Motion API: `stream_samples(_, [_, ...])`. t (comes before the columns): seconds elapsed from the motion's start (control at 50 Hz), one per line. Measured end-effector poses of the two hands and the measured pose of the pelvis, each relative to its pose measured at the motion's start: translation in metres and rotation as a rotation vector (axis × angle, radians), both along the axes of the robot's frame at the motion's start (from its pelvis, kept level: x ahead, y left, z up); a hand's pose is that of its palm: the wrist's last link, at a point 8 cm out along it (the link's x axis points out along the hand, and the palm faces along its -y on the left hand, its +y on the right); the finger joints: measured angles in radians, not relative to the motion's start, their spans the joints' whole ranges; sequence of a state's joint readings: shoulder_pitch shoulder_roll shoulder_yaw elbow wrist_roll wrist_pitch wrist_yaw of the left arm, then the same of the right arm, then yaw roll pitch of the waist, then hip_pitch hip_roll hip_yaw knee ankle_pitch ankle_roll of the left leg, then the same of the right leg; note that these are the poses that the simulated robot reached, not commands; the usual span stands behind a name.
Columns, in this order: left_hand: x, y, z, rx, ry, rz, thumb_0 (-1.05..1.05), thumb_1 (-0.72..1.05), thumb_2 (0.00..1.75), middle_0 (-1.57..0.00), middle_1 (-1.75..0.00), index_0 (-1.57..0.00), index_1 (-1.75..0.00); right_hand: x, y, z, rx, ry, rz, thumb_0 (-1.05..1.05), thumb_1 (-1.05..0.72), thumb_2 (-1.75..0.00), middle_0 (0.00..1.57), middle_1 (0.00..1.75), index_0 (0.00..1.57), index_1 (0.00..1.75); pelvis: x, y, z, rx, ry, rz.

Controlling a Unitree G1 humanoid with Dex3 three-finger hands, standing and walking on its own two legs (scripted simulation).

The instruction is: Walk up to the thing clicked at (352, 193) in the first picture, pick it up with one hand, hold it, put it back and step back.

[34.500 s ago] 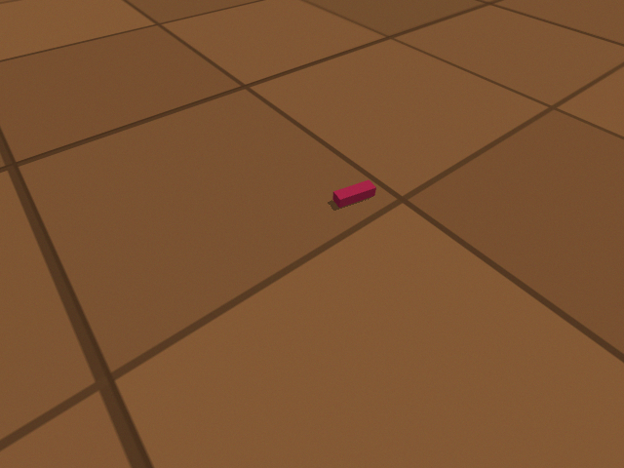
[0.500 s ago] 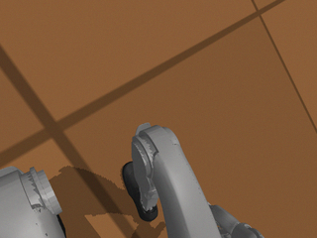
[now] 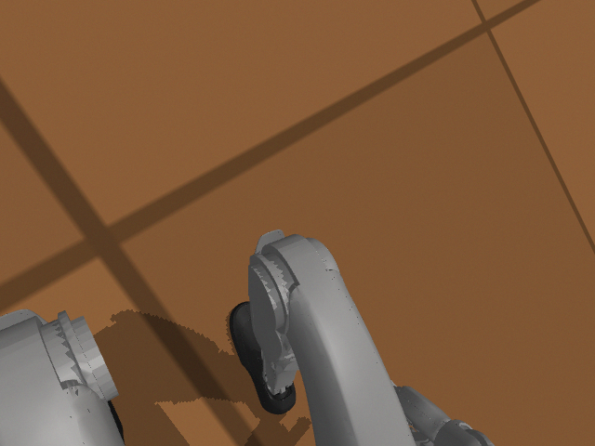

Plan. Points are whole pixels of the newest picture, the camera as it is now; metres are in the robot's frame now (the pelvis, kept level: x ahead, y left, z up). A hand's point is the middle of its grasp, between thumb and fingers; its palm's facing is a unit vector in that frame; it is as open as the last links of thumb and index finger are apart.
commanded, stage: withdraw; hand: left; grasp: from above
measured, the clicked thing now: out of the picture +0.44 +0.34 -0.27
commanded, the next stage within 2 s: home in 0.86 s
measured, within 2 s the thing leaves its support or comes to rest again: neither
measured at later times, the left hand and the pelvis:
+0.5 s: hand out of the picture +0.43 +0.36 -0.08, palm faces -0.41 -0.11 -0.91, open 14.0 cm; pelvis +0.00 -0.01 +0.04, yaw +6 degrees
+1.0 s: hand out of the picture +0.43 +0.35 -0.14, palm faces -0.40 -0.10 -0.91, open 13.8 cm; pelvis -0.01 -0.01 +0.02, yaw +6 degrees
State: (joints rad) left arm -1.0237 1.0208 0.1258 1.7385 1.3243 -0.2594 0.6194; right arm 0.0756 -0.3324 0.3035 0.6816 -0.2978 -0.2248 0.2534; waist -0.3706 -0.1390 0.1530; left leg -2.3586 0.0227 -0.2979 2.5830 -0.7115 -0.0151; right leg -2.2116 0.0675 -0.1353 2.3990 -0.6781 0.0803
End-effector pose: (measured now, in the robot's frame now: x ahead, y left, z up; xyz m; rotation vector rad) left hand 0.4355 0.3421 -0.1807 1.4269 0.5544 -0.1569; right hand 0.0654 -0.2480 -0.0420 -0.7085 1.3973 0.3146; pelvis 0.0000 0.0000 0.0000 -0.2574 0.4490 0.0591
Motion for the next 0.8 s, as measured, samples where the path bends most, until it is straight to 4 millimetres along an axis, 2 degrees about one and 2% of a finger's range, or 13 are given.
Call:
stream_samples(0.1, [0.005, 0.000, 0.006, 0.010, -0.035, 0.008, 0.00, -0.48, 0.99, -0.09, -1.01, -0.10, -1.00, 0.001, 0.000, 0.001, 0.005, -0.006, -0.004, 0.00, -0.90, -0.90, 0.20, 0.30, 0.20, 0.30, 0.000, 0.000, 0.001, 0.001, 0.007, 0.000])
stream_samples(0.18, [0.015, 0.003, 0.022, 0.031, -0.099, 0.031, 0.00, -0.48, 0.98, -0.09, -1.01, -0.10, -0.99, 0.002, -0.001, 0.002, 0.020, -0.018, -0.029, 0.00, -0.91, -0.90, 0.20, 0.30, 0.20, 0.30, 0.002, -0.001, 0.003, 0.003, 0.024, 0.001])
stream_samples(0.3, [0.020, 0.011, 0.073, 0.085, -0.167, 0.070, 0.00, -0.48, 0.98, -0.09, -1.00, -0.10, -0.99, 0.009, -0.004, -0.004, 0.067, -0.042, -0.129, 0.00, -0.91, -0.90, 0.20, 0.30, 0.20, 0.30, 0.007, -0.002, 0.012, 0.017, 0.086, 0.012])
stream_samples(0.46, [0.003, 0.020, 0.144, 0.107, -0.040, 0.096, 0.00, -0.49, 0.99, -0.09, -1.00, -0.10, -0.99, 0.032, -0.008, -0.007, 0.128, -0.111, -0.225, 0.01, -0.91, -0.90, 0.20, 0.30, 0.20, 0.30, 0.000, -0.006, 0.037, 0.063, 0.116, 0.050])
stream_samples(0.54, [-0.006, 0.017, 0.168, 0.084, 0.022, 0.079, 0.00, -0.50, 1.00, -0.10, -1.00, -0.10, -1.00, 0.039, -0.012, 0.000, 0.117, -0.144, -0.237, 0.00, -0.91, -0.90, 0.20, 0.30, 0.20, 0.30, -0.005, -0.010, 0.049, 0.081, 0.113, 0.064])
stream_samples(0.6, [-0.009, 0.014, 0.175, 0.063, 0.049, 0.049, 0.00, -0.50, 1.00, -0.10, -1.01, -0.10, -1.00, 0.039, -0.018, 0.006, 0.085, -0.158, -0.235, 0.00, -0.91, -0.90, 0.20, 0.30, 0.20, 0.30, -0.009, -0.012, 0.055, 0.089, 0.106, 0.071])
stream_samples(0.66, [-0.012, 0.011, 0.174, 0.044, 0.054, 0.016, 0.00, -0.50, 1.01, -0.10, -1.01, -0.10, -1.00, 0.037, -0.024, 0.011, 0.045, -0.156, -0.226, 0.00, -0.91, -0.90, 0.20, 0.30, 0.20, 0.30, -0.011, -0.014, 0.057, 0.093, 0.102, 0.073])
stream_samples(0.8, [-0.014, 0.007, 0.145, 0.034, 0.051, -0.040, 0.00, -0.49, 1.00, -0.10, -1.00, -0.10, -1.00, 0.021, -0.035, 0.011, -0.041, -0.120, -0.209, 0.00, -0.91, -0.90, 0.20, 0.30, 0.20, 0.30, -0.014, -0.015, 0.046, 0.091, 0.095, 0.071])
